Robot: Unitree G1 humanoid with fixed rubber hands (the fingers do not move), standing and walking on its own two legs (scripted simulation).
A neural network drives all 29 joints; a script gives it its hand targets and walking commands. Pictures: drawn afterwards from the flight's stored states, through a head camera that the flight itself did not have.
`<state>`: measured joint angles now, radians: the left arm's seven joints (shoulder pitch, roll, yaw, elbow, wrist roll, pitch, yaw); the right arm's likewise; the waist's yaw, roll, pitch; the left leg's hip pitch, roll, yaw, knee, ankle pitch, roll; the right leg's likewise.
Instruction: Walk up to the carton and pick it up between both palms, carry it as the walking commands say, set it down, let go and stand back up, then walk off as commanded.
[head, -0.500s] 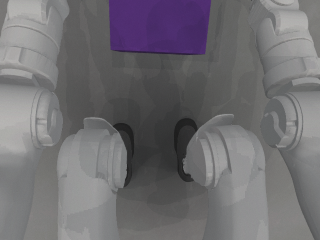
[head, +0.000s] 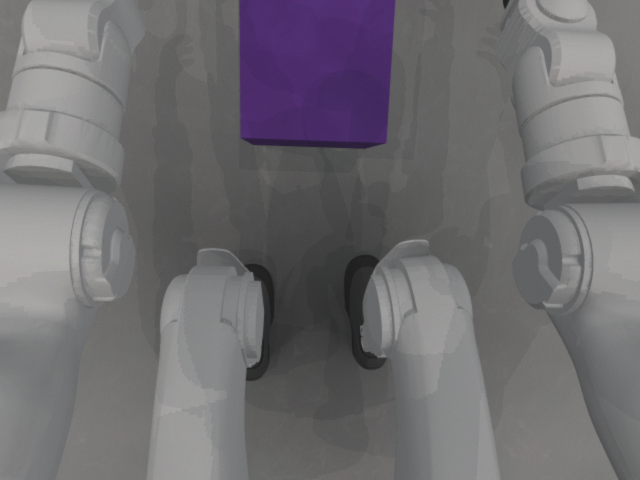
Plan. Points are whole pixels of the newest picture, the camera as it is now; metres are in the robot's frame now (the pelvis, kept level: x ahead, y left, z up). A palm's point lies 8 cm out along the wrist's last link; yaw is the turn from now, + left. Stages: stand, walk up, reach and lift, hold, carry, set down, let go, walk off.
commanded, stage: set down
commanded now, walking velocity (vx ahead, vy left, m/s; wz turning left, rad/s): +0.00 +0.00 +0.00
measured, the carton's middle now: (314, 43) +0.57 -0.02 -0.33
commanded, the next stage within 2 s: let go in 1.02 s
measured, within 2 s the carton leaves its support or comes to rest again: neither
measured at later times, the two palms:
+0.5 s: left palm out of the picture +0.59 +0.17 +0.03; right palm out of the picture +0.56 -0.20 +0.03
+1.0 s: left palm out of the picture +0.58 +0.17 +0.16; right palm out of the picture +0.56 -0.20 +0.16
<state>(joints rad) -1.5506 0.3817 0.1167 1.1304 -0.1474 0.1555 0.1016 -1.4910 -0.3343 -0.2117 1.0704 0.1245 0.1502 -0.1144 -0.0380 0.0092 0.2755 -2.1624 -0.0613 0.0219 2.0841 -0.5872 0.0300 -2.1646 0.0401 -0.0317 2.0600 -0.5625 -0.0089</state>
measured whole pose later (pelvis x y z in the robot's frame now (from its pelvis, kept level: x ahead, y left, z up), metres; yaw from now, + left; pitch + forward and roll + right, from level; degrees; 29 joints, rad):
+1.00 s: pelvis +0.04 +0.00 +0.26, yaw +0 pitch +43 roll +0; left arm -1.26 0.25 0.35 0.97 0.10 0.16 0.01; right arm -1.18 -0.20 -0.39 0.86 -0.10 0.16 -0.04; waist -0.03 0.01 0.03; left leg -1.46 -0.07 -0.03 1.01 -0.30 0.01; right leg -1.47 0.05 0.03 0.99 -0.28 0.00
